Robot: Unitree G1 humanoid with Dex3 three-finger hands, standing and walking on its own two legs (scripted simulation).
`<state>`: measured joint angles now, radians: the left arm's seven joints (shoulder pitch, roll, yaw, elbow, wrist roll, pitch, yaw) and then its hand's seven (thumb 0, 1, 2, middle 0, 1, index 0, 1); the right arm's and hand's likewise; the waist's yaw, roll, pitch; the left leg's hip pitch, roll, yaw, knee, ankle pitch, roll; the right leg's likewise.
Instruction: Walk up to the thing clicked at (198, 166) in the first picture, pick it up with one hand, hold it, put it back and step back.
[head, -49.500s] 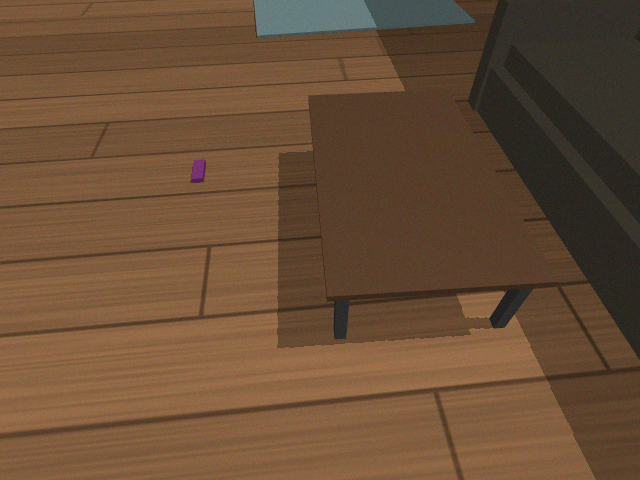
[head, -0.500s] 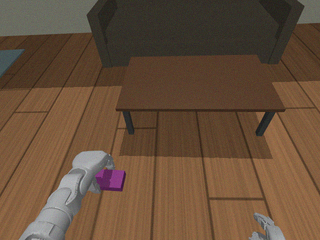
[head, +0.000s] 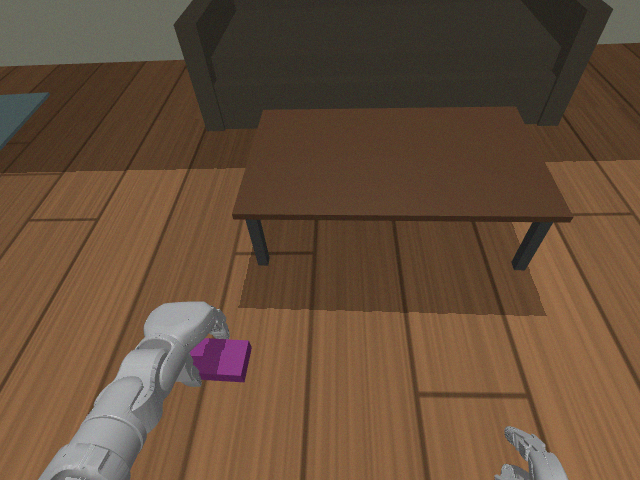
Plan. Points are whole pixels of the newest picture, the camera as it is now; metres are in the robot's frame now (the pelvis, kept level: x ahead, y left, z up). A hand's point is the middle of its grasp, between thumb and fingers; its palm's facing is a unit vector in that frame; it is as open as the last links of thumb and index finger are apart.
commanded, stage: hold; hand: left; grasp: from above
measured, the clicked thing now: (198, 358) +0.30 +0.22 -0.08
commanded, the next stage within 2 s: crouch in 0.16 s
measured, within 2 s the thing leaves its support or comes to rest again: neither
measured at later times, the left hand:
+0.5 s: hand (193, 357) +0.29 +0.22 -0.06, palm faces -0.47 -0.05 -0.88, open 8.1 cm
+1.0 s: hand (219, 389) +0.32 +0.25 -0.28, palm faces -0.42 +0.05 -0.91, open 8.1 cm
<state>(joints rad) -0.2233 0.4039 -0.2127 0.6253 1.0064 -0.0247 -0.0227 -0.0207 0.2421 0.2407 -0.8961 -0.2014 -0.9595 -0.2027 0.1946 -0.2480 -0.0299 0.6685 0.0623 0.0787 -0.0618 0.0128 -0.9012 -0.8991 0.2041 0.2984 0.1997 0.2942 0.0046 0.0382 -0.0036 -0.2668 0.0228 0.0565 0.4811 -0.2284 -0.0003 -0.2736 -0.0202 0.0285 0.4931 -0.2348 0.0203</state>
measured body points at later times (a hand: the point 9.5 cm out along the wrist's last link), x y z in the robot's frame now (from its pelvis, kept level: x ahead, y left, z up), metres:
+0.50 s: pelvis +0.01 +0.00 +0.00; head +0.03 -0.01 +0.45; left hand +0.31 +0.22 -0.01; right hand +0.15 -0.26 -0.11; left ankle +0.02 +0.12 -0.74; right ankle +0.02 -0.13 -0.74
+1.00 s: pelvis -0.04 +0.01 -0.16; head +0.09 +0.02 +0.27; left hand +0.34 +0.24 -0.23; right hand +0.04 -0.28 -0.28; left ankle +0.01 +0.12 -0.74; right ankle +0.01 -0.13 -0.74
